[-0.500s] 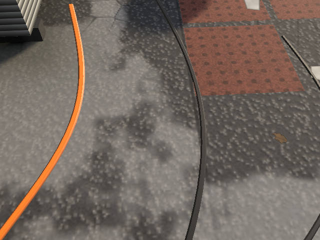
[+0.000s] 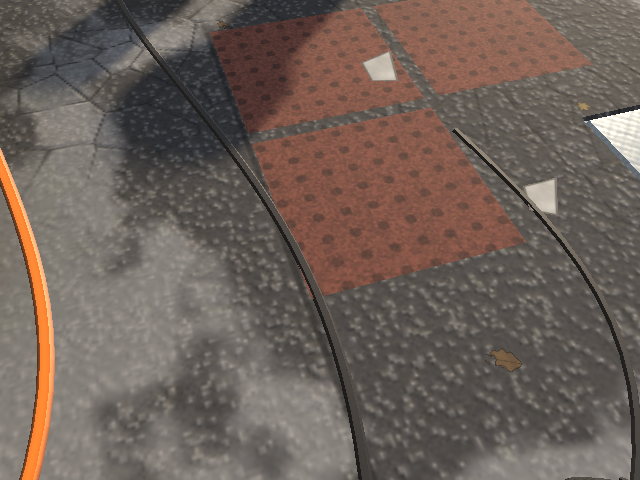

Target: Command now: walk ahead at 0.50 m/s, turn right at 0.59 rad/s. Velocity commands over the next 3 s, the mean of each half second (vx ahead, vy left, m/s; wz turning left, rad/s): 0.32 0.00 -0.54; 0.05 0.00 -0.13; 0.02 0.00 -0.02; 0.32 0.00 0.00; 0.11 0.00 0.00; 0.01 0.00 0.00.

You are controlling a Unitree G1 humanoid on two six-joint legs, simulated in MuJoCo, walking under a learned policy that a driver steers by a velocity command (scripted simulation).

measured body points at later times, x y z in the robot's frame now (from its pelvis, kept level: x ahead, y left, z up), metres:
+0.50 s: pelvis +0.20 -0.05 -0.01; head +0.25 -0.08 +0.44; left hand +0.47 +0.14 -0.08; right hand +0.22 -0.35 -0.13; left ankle +0.12 +0.12 -0.64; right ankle +0.28 -0.16 -0.73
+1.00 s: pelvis +0.27 -0.04 +0.00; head +0.28 -0.03 +0.45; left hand +0.47 +0.16 -0.11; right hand +0.28 -0.31 -0.12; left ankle +0.30 +0.09 -0.73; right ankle +0.28 -0.16 -0.73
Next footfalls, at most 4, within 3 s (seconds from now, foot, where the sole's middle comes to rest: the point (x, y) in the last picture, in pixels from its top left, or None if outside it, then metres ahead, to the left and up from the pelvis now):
0.40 right None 0.32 -0.17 -0.76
0.78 left None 0.34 0.08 -0.76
2.12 left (377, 375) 0.72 -0.08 -0.76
2.44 right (476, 429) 0.60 -0.28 -0.76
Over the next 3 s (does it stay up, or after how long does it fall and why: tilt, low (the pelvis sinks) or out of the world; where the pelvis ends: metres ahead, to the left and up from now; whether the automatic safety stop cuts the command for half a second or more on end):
stays up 0.63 -0.16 0.01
